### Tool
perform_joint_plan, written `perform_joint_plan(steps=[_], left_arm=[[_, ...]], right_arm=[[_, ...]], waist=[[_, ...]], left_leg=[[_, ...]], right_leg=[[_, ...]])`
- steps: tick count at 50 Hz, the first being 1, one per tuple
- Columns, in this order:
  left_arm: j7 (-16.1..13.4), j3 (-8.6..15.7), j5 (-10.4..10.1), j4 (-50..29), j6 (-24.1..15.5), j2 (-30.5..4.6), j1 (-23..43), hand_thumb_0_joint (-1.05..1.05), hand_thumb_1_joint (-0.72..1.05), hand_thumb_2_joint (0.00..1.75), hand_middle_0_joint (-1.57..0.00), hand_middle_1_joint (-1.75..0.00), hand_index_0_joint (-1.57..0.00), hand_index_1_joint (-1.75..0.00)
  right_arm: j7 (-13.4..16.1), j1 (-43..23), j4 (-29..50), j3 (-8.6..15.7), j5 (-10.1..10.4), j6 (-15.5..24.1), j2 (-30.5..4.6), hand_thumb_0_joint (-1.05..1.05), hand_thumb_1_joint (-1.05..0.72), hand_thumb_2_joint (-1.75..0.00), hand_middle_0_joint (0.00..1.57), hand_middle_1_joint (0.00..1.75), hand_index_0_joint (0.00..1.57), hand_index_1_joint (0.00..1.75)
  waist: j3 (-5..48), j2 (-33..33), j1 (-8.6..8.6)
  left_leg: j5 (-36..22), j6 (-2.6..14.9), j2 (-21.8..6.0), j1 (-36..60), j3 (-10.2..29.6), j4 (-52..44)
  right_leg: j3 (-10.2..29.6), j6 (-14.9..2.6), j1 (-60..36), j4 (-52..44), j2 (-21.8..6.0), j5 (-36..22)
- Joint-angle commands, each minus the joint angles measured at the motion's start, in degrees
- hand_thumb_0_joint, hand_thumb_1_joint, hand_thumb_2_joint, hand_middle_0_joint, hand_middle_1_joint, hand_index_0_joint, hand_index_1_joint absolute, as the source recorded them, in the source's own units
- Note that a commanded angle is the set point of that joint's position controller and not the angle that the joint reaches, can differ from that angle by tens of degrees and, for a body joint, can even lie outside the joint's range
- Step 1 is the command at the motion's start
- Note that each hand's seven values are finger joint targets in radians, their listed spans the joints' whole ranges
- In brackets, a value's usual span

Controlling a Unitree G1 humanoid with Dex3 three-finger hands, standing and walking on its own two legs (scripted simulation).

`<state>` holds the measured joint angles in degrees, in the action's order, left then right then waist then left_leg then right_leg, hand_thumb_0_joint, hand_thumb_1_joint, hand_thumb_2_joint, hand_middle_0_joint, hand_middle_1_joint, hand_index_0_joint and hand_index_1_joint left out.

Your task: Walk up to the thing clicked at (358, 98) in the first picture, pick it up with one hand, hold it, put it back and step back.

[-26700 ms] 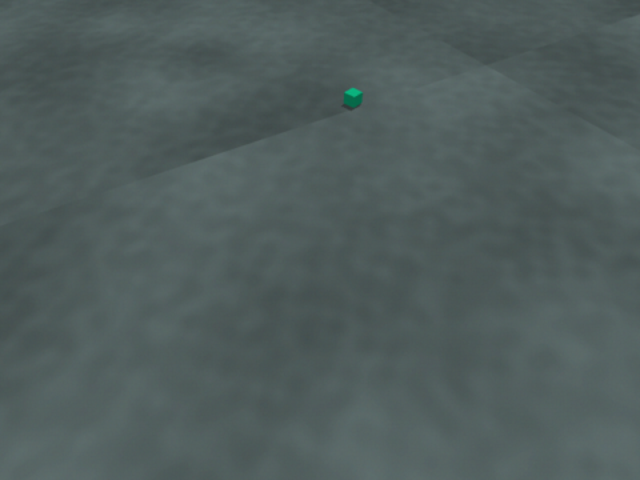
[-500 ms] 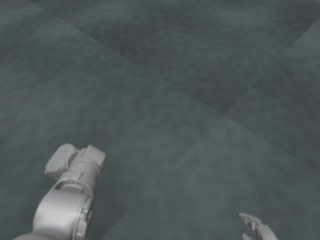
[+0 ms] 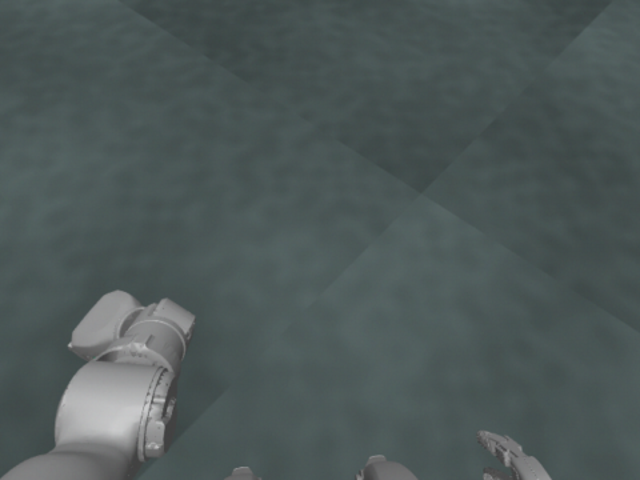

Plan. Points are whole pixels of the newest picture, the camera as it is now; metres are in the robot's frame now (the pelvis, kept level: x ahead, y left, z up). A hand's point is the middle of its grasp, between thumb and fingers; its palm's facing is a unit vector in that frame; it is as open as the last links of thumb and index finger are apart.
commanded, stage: crouch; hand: left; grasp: from above
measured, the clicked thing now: (138, 352) +0.32 +0.25 -0.12
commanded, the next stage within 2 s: lower in 1.60 s
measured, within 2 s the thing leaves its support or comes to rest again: neither
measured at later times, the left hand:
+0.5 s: hand (184, 353) +0.39 +0.25 -0.35, palm faces -0.13 -0.41 -0.90, open 10.3 cm
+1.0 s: hand (198, 359) +0.42 +0.26 -0.48, palm faces -0.16 -0.41 -0.90, open 10.3 cm
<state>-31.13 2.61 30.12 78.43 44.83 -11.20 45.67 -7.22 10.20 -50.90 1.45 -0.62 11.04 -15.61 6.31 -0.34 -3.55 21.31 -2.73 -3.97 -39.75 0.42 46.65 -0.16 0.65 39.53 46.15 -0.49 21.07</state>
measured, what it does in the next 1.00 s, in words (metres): lowers itself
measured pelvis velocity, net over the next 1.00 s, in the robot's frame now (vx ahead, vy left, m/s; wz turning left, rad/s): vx -0.08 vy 0.02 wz -0.08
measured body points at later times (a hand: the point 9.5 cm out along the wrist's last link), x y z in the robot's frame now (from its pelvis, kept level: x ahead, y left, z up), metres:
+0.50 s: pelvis -0.08 +0.02 -0.22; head +0.14 +0.03 +0.17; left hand +0.40 +0.27 -0.30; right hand -0.04 -0.24 -0.36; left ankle +0.00 +0.15 -0.70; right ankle +0.01 -0.13 -0.70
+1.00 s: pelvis -0.08 +0.02 -0.35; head +0.17 +0.03 +0.02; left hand +0.43 +0.27 -0.43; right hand -0.10 -0.26 -0.46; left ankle +0.00 +0.15 -0.70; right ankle +0.01 -0.13 -0.70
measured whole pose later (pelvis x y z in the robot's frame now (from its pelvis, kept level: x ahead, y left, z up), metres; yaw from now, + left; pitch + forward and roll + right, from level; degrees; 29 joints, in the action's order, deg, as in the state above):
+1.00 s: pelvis -0.08 +0.02 -0.35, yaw -4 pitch +38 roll -5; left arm -36.0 20.6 40.8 93.4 31.4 -36.4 73.1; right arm -14.2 10.5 -50.4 0.1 -5.9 12.8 -17.5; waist 5.7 2.6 -16.7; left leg 39.1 -2.5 -2.2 -126.7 7.3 127.0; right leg -0.3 3.4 124.5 123.3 0.8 37.5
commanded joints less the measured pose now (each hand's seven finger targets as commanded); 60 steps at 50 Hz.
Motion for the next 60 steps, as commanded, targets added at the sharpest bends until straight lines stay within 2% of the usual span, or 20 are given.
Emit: perform_joint_plan(steps=[1, 6, 9, 11, 16, 17, 22, 27, 32, 35, 42, 43, 44, 45, 49, 50, 51, 53, 55, 60], left_arm=[[-7.7, 2.5, 4.3, -0.8, -4.3, -12.2, 25.1, 0.00, 0.48, 0.66, -0.86, -0.63, -0.87, -0.63], [-12.8, 6.8, 2.6, 2.8, -7.3, -13.6, 31.6, 0.00, 0.40, 0.68, -0.83, -0.62, -0.83, -0.63], [-14.0, 8.6, 1.0, 2.1, -9.6, -15.1, 35.7, 0.00, 0.36, 0.75, -0.83, -0.63, -0.82, -0.65], [-14.0, 9.5, 1.0, 0.9, -11.3, -18.4, 39.4, 0.00, 0.32, 0.74, -0.83, -0.59, -0.81, -0.62], [-11.2, 9.6, 4.3, -1.3, -14.0, -24.5, 45.1, 0.00, 0.33, 0.72, -0.83, -0.61, -0.82, -0.63], [-10.9, 10.6, 5.8, -2.3, -14.2, -28.2, 45.8, 0.00, 0.35, 0.71, -0.86, -0.59, -0.84, -0.62], [-9.3, 12.1, 10.0, -3.4, -13.6, -34.1, 47.0, 0.00, 0.47, 0.67, -0.96, -0.52, -0.94, -0.54], [-7.3, 11.6, 9.0, 3.6, -13.3, -32.6, 45.4, 0.00, 0.45, 0.59, -0.95, -0.41, -0.93, -0.44], [-6.4, 12.7, 6.9, 8.9, -12.7, -31.7, 45.0, 0.00, 0.38, 0.49, -0.89, -0.39, -0.88, -0.41], [-6.1, 13.0, 8.0, 9.4, -12.9, -33.4, 47.1, 0.00, 0.36, 0.46, -0.86, -0.42, -0.86, -0.43], [-7.4, 14.4, 14.1, 6.1, -13.4, -39.4, 52.3, 0.00, 0.46, 0.49, -0.91, -0.51, -0.93, -0.50], [-7.4, 14.1, 13.8, 5.5, -13.4, -38.8, 52.8, 0.00, 0.46, 0.51, -0.92, -0.54, -0.93, -0.53], [-7.7, 14.9, 14.2, 4.4, -13.7, -39.9, 53.6, 0.00, 0.47, 0.51, -0.92, -0.52, -0.93, -0.52], [-7.7, 14.9, 13.9, 3.7, -13.8, -39.6, 54.9, 0.00, 0.48, 0.54, -0.94, -0.54, -0.95, -0.54], [-8.2, 16.0, 12.5, 4.7, -14.1, -39.1, 53.7, 0.00, 0.52, 0.62, -0.99, -0.54, -0.98, -0.55], [-8.2, 16.0, 12.4, 4.5, -14.2, -39.2, 54.5, 0.00, 0.55, 0.64, -1.01, -0.55, -1.00, -0.56], [-7.9, 15.3, 12.1, 6.4, -14.1, -37.8, 54.4, 0.00, 0.57, 0.66, -1.02, -0.56, -1.01, -0.57], [-7.9, 16.5, 11.6, 7.6, -14.4, -40.2, 53.1, 0.00, 0.60, 0.68, -1.05, -0.55, -1.03, -0.57], [-7.6, 16.4, 11.0, 9.0, -14.5, -40.0, 52.3, 0.00, 0.61, 0.67, -1.05, -0.53, -1.04, -0.55], [-6.7, 16.8, 12.4, 11.8, -15.2, -44.0, 51.2, 0.00, 0.70, 0.63, -1.09, -0.55, -1.09, -0.55]], right_arm=[[-0.8, 3.2, 2.3, 3.2, -2.2, 2.0, -7.9, 0.00, -0.87, -0.89, 0.20, 0.30, 0.20, 0.30], [-2.5, 2.8, 2.5, 3.4, -3.8, 2.4, -8.6, 0.00, -0.87, -0.89, 0.20, 0.30, 0.20, 0.30], [-3.0, 2.3, 2.0, 3.2, -4.4, 2.2, -9.1, 0.00, -0.88, -0.89, 0.20, 0.30, 0.20, 0.30], [-3.0, 2.2, 1.7, 2.8, -4.5, 1.9, -9.6, 0.00, -0.88, -0.89, 0.20, 0.30, 0.20, 0.30], [-2.4, 3.8, 0.2, 2.6, -4.2, 0.9, -10.6, 0.00, -0.89, -0.90, 0.20, 0.30, 0.20, 0.30], [-2.3, 4.7, 0.0, 2.5, -4.1, 0.9, -10.9, 0.00, -0.89, -0.90, 0.20, 0.30, 0.20, 0.30], [-2.5, 6.2, 0.3, 2.3, -4.0, 0.2, -10.7, 0.00, -0.89, -0.90, 0.20, 0.30, 0.20, 0.30], [-3.0, 7.8, 0.0, 2.3, -4.0, 0.9, -10.1, 0.00, -0.89, -0.90, 0.20, 0.30, 0.20, 0.30], [-3.9, 10.5, -0.4, 2.8, -3.9, 2.1, -11.5, 0.00, -0.89, -0.90, 0.20, 0.30, 0.20, 0.30], [-4.6, 11.4, -0.3, 2.3, -4.1, 2.3, -12.1, 0.00, -0.90, -0.90, 0.20, 0.30, 0.20, 0.30], [-6.0, 12.8, 0.2, 1.8, -4.6, 2.3, -14.5, 0.00, -0.91, -0.90, 0.20, 0.30, 0.20, 0.30], [-6.2, 12.7, 0.2, 1.6, -4.9, 2.2, -14.0, 0.00, -0.91, -0.90, 0.20, 0.30, 0.20, 0.30], [-6.3, 13.0, 0.2, 1.8, -4.9, 2.1, -14.5, 0.00, -0.91, -0.90, 0.20, 0.30, 0.20, 0.30], [-6.5, 13.3, 0.0, 2.0, -5.2, 2.1, -14.5, 0.00, -0.91, -0.90, 0.20, 0.30, 0.20, 0.30], [-7.0, 14.2, 0.0, 2.5, -5.5, 1.9, -15.1, 0.00, -0.91, -0.90, 0.20, 0.30, 0.20, 0.30], [-7.1, 14.5, -0.2, 2.6, -5.5, 1.9, -15.2, 0.00, -0.91, -0.90, 0.20, 0.30, 0.20, 0.30], [-7.4, 14.8, -0.4, 2.5, -6.0, 1.8, -15.0, 0.00, -0.90, -0.90, 0.20, 0.30, 0.20, 0.30], [-7.4, 14.8, -0.6, 2.5, -6.0, 1.9, -15.7, 0.00, -0.90, -0.90, 0.20, 0.30, 0.20, 0.30], [-7.4, 14.9, -0.4, 1.8, -6.2, 1.9, -15.1, 0.00, -0.90, -0.90, 0.20, 0.30, 0.20, 0.30], [-7.7, 14.7, -0.2, 0.2, -6.6, 2.2, -15.8, 0.00, -0.90, -0.90, 0.20, 0.30, 0.20, 0.30]], waist=[[23.0, 0.9, -2.19], [28.1, 6.4, -2.68], [32.3, 7.6, -4.73], [35.6, 9.2, -5.89], [42.9, 11.5, -8.42], [44.9, 13.0, -8.10], [49.8, 18.3, -8.32], [43.3, 14.1, -11.43], [40.1, 11.8, -12.74], [38.8, 11.7, -13.59], [44.2, 22.3, -12.03], [43.2, 22.9, -12.99], [44.6, 24.0, -12.27], [45.1, 24.0, -13.46], [45.8, 23.7, -13.08], [46.1, 23.9, -13.45], [44.1, 21.3, -15.07], [43.2, 18.7, -14.11], [41.6, 16.2, -14.74], [38.6, 13.2, -15.20]], left_leg=[[-15.0, 1.21, 2.9, -6.5, -3.3, 11.4], [-10.9, 0.33, 2.6, -15.5, -1.8, 20.5], [-6.7, 0.34, 2.3, -20.6, -0.7, 26.8], [-2.7, 0.29, 2.0, -23.5, -0.1, 30.7], [3.4, 0.19, 1.4, -28.6, 0.5, 37.6], [3.2, -0.02, 1.2, -28.6, 0.5, 38.6], [3.2, 0.40, 1.2, -32.3, 0.6, 44.6], [9.0, 1.87, 1.3, -43.5, 1.7, 51.0], [7.7, 2.29, 1.5, -50.3, 2.2, 56.0], [6.9, 2.67, 1.8, -53.8, 1.8, 59.1], [2.9, 1.38, 1.6, -50.2, 2.0, 63.6], [2.9, 1.42, 1.6, -50.4, 1.7, 64.2], [3.2, 1.49, 1.5, -50.4, 1.5, 65.2], [3.1, 1.49, 1.5, -49.9, 1.5, 65.7], [4.3, 1.73, 1.6, -52.1, 0.8, 68.0], [4.2, 1.75, 1.6, -52.3, 0.9, 68.7], [5.2, 2.19, 1.7, -54.9, 0.6, 69.6], [6.2, 2.80, 1.9, -59.0, 0.3, 71.2], [7.2, 3.11, 2.1, -61.5, 0.2, 72.4], [7.3, 3.75, 2.3, -65.7, 1.0, 74.8]], right_leg=[[0.5, -1.36, 1.1, 10.0, 1.7, -20.9], [-1.1, -2.02, 14.9, 19.4, 2.5, -13.9], [-2.7, -2.29, 24.1, 25.6, 3.0, -9.4], [-3.5, -2.24, 28.8, 29.0, 2.9, -5.0], [-4.7, -1.72, 35.0, 35.0, 2.6, 2.4], [-4.8, -1.72, 35.4, 36.5, 2.4, 2.3], [-5.2, -2.35, 38.9, 42.9, 2.3, 1.8], [-5.1, -1.65, 48.1, 46.9, 2.1, 7.9], [-5.6, -1.16, 53.1, 51.4, 2.1, 6.1], [-5.5, -1.01, 55.4, 53.9, 2.2, 4.4], [-6.5, -2.05, 61.9, 63.0, 2.0, 0.7], [-6.6, -2.05, 62.0, 63.5, 2.1, 0.7], [-6.5, -1.98, 62.4, 63.8, 2.0, 0.7], [-6.6, -1.88, 62.6, 64.5, 2.0, 0.6], [-6.8, -1.59, 63.2, 65.3, 2.0, 1.6], [-6.9, -1.57, 63.6, 65.8, 2.0, 1.6], [-6.9, -1.22, 63.1, 65.4, 2.3, 2.1], [-6.5, -0.77, 62.1, 65.2, 2.4, 2.9], [-6.3, -0.49, 61.6, 65.3, 2.5, 3.9], [-6.6, -0.23, 62.2, 67.1, 2.7, 4.4]])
